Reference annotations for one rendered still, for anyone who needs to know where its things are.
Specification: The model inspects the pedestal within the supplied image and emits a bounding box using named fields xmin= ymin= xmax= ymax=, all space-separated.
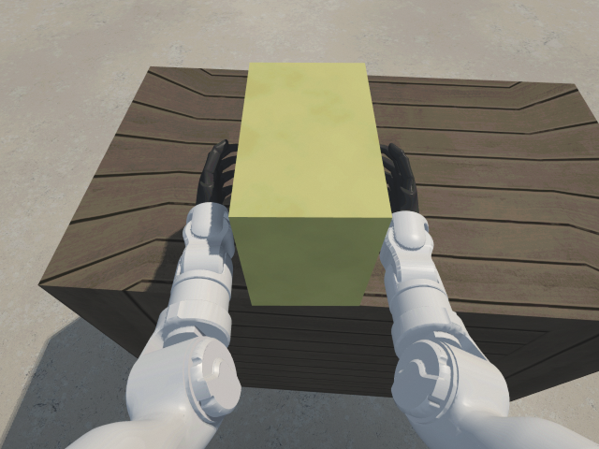
xmin=38 ymin=66 xmax=599 ymax=402

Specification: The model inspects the right robot hand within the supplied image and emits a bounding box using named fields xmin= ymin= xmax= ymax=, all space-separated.
xmin=379 ymin=143 xmax=419 ymax=213

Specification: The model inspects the robot right forearm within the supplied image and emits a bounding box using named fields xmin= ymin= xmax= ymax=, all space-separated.
xmin=380 ymin=210 xmax=488 ymax=361

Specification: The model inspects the robot left forearm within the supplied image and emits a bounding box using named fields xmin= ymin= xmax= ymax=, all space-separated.
xmin=125 ymin=202 xmax=235 ymax=417

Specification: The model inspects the left robot hand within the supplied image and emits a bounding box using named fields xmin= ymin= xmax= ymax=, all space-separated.
xmin=196 ymin=139 xmax=239 ymax=205

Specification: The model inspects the carton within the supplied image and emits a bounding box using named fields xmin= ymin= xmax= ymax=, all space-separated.
xmin=228 ymin=63 xmax=392 ymax=306

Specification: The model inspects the robot left upper arm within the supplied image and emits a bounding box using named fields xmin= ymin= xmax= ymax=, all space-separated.
xmin=66 ymin=336 xmax=241 ymax=449

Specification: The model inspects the robot right upper arm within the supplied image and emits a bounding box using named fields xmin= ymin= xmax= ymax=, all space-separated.
xmin=391 ymin=339 xmax=599 ymax=449

